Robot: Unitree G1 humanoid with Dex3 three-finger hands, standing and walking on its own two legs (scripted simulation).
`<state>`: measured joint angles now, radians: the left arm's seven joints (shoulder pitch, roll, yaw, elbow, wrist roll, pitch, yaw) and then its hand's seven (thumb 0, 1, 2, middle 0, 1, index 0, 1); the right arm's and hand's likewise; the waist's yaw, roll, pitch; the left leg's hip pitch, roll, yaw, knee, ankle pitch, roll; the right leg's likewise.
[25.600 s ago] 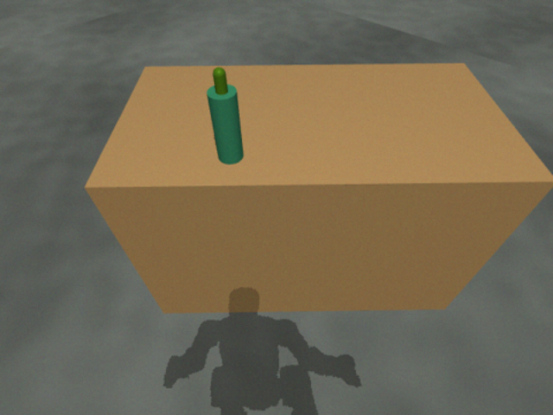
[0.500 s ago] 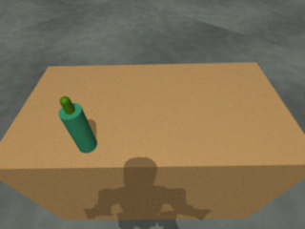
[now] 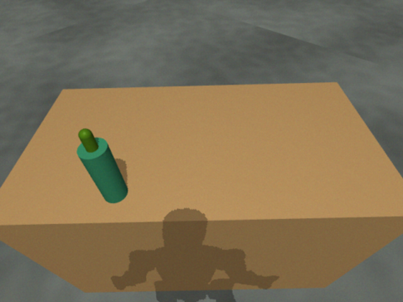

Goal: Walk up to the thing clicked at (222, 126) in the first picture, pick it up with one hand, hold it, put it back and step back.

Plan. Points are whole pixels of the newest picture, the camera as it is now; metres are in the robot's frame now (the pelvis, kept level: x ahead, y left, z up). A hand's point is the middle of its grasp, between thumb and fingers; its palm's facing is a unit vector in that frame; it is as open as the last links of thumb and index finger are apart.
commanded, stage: stand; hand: left
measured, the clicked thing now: (102, 166) +0.40 +0.24 +0.03
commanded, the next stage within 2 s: step back in 1.98 s
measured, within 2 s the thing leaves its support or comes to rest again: neither
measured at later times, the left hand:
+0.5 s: hand out of the picture +0.07 +0.25 -0.15, palm faces -0.03 -0.93 -0.36, open 7.4 cm
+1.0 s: hand out of the picture +0.08 +0.25 -0.15, palm faces -0.04 -0.93 -0.36, open 7.4 cm
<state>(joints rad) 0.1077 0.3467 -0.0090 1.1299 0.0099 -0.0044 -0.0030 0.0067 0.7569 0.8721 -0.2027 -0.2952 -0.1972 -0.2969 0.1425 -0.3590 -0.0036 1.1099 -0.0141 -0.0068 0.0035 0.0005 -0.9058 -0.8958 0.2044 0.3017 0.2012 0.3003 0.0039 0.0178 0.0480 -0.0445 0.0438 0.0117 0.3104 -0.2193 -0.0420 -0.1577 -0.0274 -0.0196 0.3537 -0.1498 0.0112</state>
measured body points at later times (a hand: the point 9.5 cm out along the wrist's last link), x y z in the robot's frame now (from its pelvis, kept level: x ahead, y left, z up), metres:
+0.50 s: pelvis +0.00 +0.00 +0.00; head +0.01 -0.01 +0.45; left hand +0.08 +0.30 -0.13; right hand +0.06 -0.31 -0.14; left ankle -0.03 +0.15 -0.75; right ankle +0.03 -0.13 -0.75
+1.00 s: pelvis +0.01 +0.00 +0.00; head +0.02 -0.01 +0.45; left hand +0.09 +0.30 -0.13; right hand +0.07 -0.30 -0.14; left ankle -0.03 +0.15 -0.75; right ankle +0.03 -0.13 -0.75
